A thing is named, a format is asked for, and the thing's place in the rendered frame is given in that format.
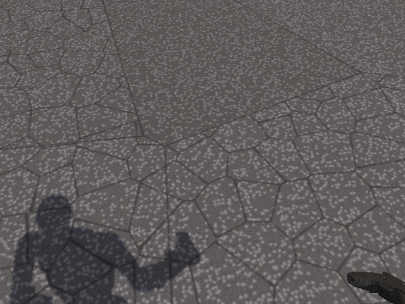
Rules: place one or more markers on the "right robot hand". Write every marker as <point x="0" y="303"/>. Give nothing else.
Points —
<point x="386" y="285"/>

